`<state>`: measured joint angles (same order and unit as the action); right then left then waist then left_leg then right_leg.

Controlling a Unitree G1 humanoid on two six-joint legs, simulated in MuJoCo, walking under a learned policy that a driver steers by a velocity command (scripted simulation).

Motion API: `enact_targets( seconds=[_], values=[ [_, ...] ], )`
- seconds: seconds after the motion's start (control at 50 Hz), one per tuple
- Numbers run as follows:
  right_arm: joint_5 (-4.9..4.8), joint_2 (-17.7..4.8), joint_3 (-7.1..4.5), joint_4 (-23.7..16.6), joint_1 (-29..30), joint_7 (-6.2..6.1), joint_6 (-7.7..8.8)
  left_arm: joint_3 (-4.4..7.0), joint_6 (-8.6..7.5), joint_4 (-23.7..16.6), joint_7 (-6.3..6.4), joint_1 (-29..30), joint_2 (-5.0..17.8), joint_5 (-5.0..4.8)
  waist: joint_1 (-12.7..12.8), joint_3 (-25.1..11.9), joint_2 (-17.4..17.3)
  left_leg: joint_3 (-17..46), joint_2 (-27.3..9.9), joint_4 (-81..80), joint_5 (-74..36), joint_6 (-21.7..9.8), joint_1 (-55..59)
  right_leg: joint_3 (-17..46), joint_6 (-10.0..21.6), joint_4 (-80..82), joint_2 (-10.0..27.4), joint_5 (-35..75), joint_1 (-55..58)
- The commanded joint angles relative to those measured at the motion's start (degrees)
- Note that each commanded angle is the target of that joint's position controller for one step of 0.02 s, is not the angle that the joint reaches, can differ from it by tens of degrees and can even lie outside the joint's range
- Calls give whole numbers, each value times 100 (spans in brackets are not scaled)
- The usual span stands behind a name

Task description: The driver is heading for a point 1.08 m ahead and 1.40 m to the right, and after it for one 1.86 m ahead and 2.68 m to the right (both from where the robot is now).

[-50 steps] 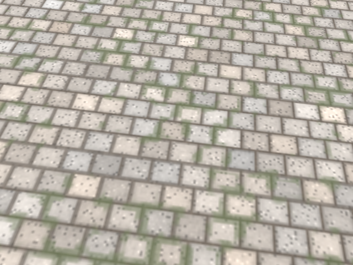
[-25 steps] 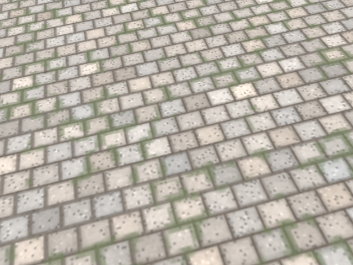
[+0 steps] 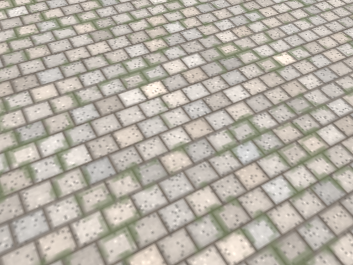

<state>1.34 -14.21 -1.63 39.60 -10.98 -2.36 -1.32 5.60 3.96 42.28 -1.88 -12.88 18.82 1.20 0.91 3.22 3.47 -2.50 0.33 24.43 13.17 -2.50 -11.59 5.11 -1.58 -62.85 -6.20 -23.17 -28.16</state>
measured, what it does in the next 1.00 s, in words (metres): walks ahead, turning right: right foot, then left foot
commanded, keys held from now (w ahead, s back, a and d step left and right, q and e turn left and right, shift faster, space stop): e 0.10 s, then w+e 0.90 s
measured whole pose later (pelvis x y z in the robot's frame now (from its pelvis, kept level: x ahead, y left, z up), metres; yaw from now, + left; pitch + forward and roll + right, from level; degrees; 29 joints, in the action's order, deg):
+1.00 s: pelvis +0.32 -0.13 +0.00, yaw -36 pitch +0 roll +1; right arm 1.1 -15.2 -2.4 45.5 -18.8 0.2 4.7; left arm 3.1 -0.1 44.1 -3.2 -11.8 18.5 2.1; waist -1.1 2.7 3.2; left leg -8.8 0.6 19.4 12.4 -2.3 -7.4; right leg 1.9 3.7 -63.6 0.9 -13.6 -33.9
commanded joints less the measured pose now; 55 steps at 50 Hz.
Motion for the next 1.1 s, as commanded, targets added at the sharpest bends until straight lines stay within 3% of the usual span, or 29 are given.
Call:
enact_targets(
  seconds=[0.02, 0.1, 0.18, 0.22, 0.26, 0.28, 0.3, 0.32, 0.34, 0.36, 0.38, 0.42, 0.46, 0.56, 0.64, 0.68, 0.7, 0.72, 0.74, 0.76, 0.78, 0.8, 0.82, 0.84, 0.88, 0.96, 1.02, 1.1],
  values=[
    [-2, -792, -220, -356, -30, -28, 98, 86, 9, -346, -62, 43, 416, -39, -144, -347, -1103, 809, -1355, -633, -2204, -898, 866, -187, -202, -129, 190, 3, -521],
    [16, -951, -303, -231, -306, 12, 105, -10, 58, -494, -98, 338, 268, -47, -316, -413, -1242, 649, -1593, -487, -2371, -974, 1141, -389, -203, 834, 405, -238, -253],
    [93, -1213, -406, -178, -365, 146, 112, -77, 41, -707, -231, 688, 304, -27, -466, -328, -1474, 669, -1681, -1058, 925, -847, 570, -807, 101, 1925, 504, -439, 490],
    [97, -1305, -443, -151, -345, 198, 113, -94, -18, -734, -259, 685, 309, -45, -394, -193, -1354, 617, -1760, -1110, 1352, -759, 230, -980, 300, 2527, 456, -437, 967],
    [-6, -1278, -450, -128, -167, 210, 93, -119, -131, -492, -232, 72, 209, 8, 36, -188, -990, 157, -1572, -575, 1553, -522, -493, -1137, 551, 3662, 293, 224, 2160],
    [-3, -1068, -397, -130, -141, 206, 94, -62, -209, -157, -169, -684, 347, 52, 318, -367, -485, -254, -1262, 320, 1795, -302, -1194, -841, 682, 4035, 241, 37, 3158],
    [59, -522, -235, -275, -37, 256, 84, 53, -294, -15, -89, -1349, 826, 109, 579, -446, 1087, -1010, -670, 2505, 2329, 35, -2360, 1307, 972, 4915, 1693, -1481, 3809],
    [183, -568, -224, -704, 540, 283, 95, 150, -357, -225, -43, -1378, 1407, 9, 669, 96, 1395, -316, 105, 3294, 2440, 171, -3885, 3810, 1741, 5592, 2763, -2133, 3430],
    [178, -946, -311, -706, 757, 349, 142, 67, -344, -177, 19, -1198, 1010, -11, 607, 472, 463, 322, -353, 3605, 1738, 148, -3937, 3222, 1837, 5547, 2619, -1848, 3198],
    [44, -986, -329, -571, 527, 440, 219, -31, -366, -211, 65, -882, 791, -45, 305, 527, 401, 343, -449, 3513, 1026, 155, -3703, 2645, 1706, 5514, 2275, -1368, 2982],
    [30, -1010, -333, -404, 289, 480, 288, -65, -414, -236, 92, -664, 700, -47, 120, 513, 312, 339, -510, 3354, 596, 212, -3434, 2128, 1552, 5532, 1914, -572, 2899],
    [170, -988, -330, -168, 3, 498, 280, -112, -542, -246, 126, -552, 597, -64, -11, 231, 261, 224, -466, 3359, 90, 344, -3039, 1506, 1445, 5417, 1527, 1095, 2923],
    [167, -881, -302, -163, 40, 490, 226, -99, -635, -110, 103, -794, 635, -110, -29, 52, 121, 160, -402, 3342, -89, 434, -2999, 1283, 1473, 5248, 1439, 2143, 2953],
    [101, -714, -204, -464, 1000, 492, 204, -73, -672, 170, 152, -1383, 654, -81, 293, 262, 184, 93, -307, 2365, -545, 568, -3273, 1352, 1534, 5208, 1353, 2425, 2899],
    [34, -669, -137, -705, 1557, 523, 276, -41, -699, 306, 232, -1550, 785, -61, 403, 296, 252, 116, -133, 1399, -767, 433, -2716, 1535, 1453, 4935, 1455, 3198, 2846],
    [9, -767, -158, -661, 1254, 474, 313, -23, -718, 293, 268, -1338, 868, -59, 186, 211, 268, 181, -55, 1054, -740, 267, -1949, 1653, 1272, 4778, 1540, 3650, 2699],
    [-5, -849, -191, -535, 813, 419, 331, -13, -730, 252, 268, -1099, 930, -51, -58, 66, 276, 147, 74, 896, -530, 165, -1208, 1582, 1123, 4487, 1475, 4252, 2492],
    [-20, -1005, -263, -322, 147, 335, 355, 0, -745, 242, 249, -978, 984, -37, -338, -282, 211, 69, 266, 805, -251, 67, -273, 1502, 996, 3782, 1314, 5049, 2348],
    [-5, -1168, -334, -105, -723, 238, 410, -9, -768, 259, 206, -896, 954, -63, -797, -790, -79, 158, 101, 480, -347, -64, 967, 1197, 847, 2530, 933, 4986, 1963],
    [140, -1569, -421, -72, -1624, 118, 460, -143, -809, 135, 160, -1062, 451, -91, -1033, -1695, -736, 1580, -1249, 160, 1429, -276, 2280, 855, 757, 799, 502, 3232, 1214],
    [236, -1984, -471, -125, -1432, 119, 444, -238, -779, -73, 150, -1507, -27, -210, -563, -2051, -2171, 4434, -2598, -868, 2313, -728, 2901, 422, 616, -549, -355, -830, -340],
    [123, -1549, -412, -141, -960, 148, 406, -175, -718, 65, 172, -1338, 466, -2, -361, -1390, -1537, 4704, -2458, -1103, 2709, -786, 2100, 426, 703, -1072, 147, -436, -711],
    [74, -1094, -306, -183, -560, 161, 410, -134, -682, 112, 121, -1055, 552, 23, -245, -745, -966, 3738, -2279, -1102, 2433, -751, 1365, 284, 721, -990, 426, 124, -676],
    [69, -829, -241, -141, -389, 183, 432, -154, -655, 144, 71, -853, 470, 21, -202, -403, -659, 2835, -1971, -1159, 1512, -695, 868, 160, 692, -769, 623, 425, -534],
    [50, -686, -186, 14, -422, 171, 513, -168, -547, 172, -21, -785, 336, 80, -92, -223, -910, 1744, -1616, -1312, 299, -604, 387, 25, 605, -557, 812, 533, -321],
    [-47, -694, -204, 276, -697, 261, 731, -223, -414, -57, -161, -207, 150, 97, -81, -56, -877, 789, -1645, -1588, -958, -702, 433, -72, 537, -314, 934, 973, -842],
    [-32, -649, -194, 425, -821, 265, 735, -270, -427, -286, -227, 405, 54, 102, -129, 66, -813, 97, -1520, -1637, -1563, -668, 577, -245, 436, 314, 972, 1566, -1229],
    [-37, -756, -211, 568, -932, 244, 732, -386, -484, -564, -345, 1245, -134, 75, -272, 169, -804, -656, -1341, -1596, -1966, -494, 517, -781, 486, 1891, 931, 2333, -676]
  ],
)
